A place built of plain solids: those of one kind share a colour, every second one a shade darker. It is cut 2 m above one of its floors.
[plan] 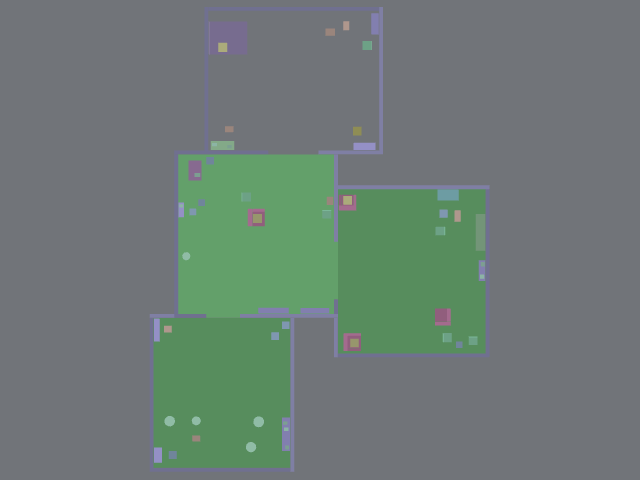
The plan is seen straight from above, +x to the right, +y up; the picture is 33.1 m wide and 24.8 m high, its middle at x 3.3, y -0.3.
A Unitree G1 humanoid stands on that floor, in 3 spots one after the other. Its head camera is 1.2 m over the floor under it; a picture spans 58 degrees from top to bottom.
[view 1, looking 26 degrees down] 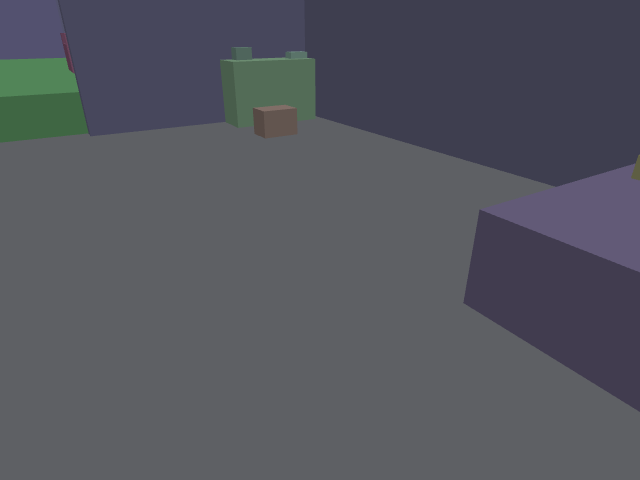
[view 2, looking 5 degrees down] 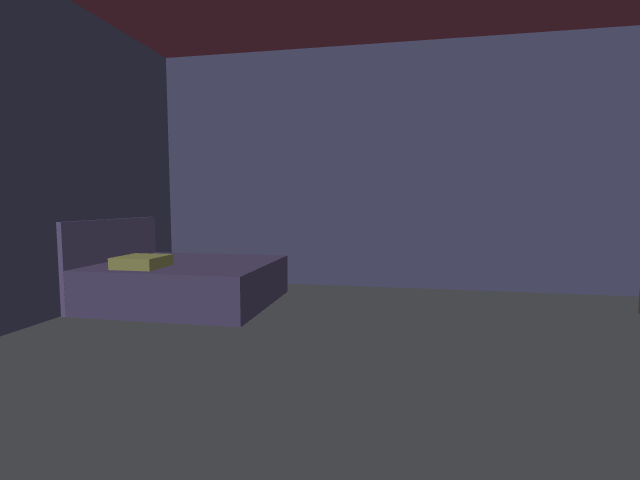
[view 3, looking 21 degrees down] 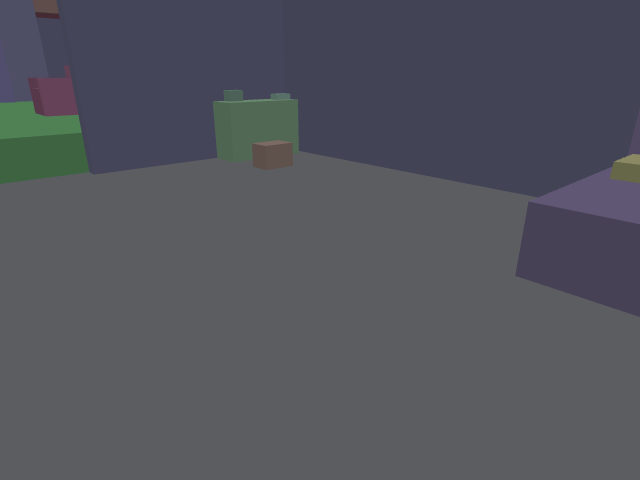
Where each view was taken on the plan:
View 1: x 1.07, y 10.41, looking -122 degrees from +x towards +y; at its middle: ground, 2.74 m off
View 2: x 1.07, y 5.43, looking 101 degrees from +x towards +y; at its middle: wall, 6.25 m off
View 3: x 2.13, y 10.30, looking -132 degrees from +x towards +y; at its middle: ground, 3.35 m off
